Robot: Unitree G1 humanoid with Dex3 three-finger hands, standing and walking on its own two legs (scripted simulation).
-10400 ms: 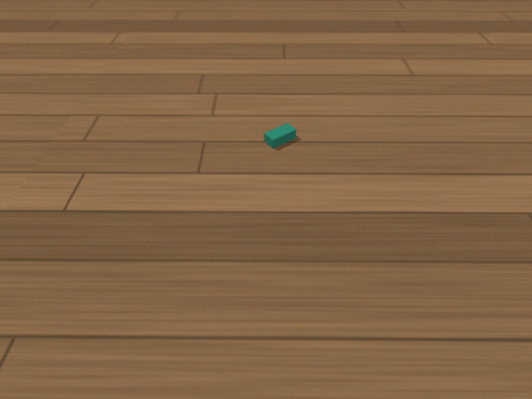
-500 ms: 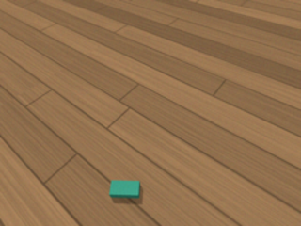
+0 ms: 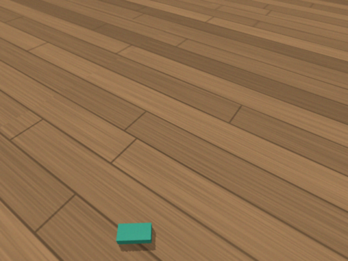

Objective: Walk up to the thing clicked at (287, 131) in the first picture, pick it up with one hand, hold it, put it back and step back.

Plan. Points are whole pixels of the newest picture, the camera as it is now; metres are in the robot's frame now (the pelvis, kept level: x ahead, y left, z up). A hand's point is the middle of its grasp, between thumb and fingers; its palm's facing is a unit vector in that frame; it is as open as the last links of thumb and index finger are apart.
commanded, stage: walk up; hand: left
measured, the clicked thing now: (134, 233) +0.42 +0.20 -0.75
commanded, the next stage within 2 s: stand in 0.64 s
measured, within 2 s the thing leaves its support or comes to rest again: neither
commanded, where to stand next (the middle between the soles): +0.05 -0.04 m, yaw +1 degrees
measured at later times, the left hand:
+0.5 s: hand out of the picture +0.07 +0.23 -0.16, palm faces -0.01 -0.95 -0.32, open 7.4 cm
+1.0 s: hand out of the picture +0.11 +0.24 -0.16, palm faces -0.01 -0.94 -0.34, open 7.4 cm
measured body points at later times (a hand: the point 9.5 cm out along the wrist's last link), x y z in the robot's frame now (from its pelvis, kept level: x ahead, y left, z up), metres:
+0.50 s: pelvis +0.01 -0.01 +0.00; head +0.02 -0.01 +0.45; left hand +0.07 +0.28 -0.14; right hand +0.10 -0.31 -0.13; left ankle +0.01 +0.06 -0.75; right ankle +0.00 -0.11 -0.75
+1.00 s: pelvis +0.03 -0.01 +0.00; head +0.04 -0.01 +0.45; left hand +0.11 +0.28 -0.13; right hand +0.11 -0.31 -0.13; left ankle +0.01 +0.06 -0.75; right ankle +0.00 -0.11 -0.75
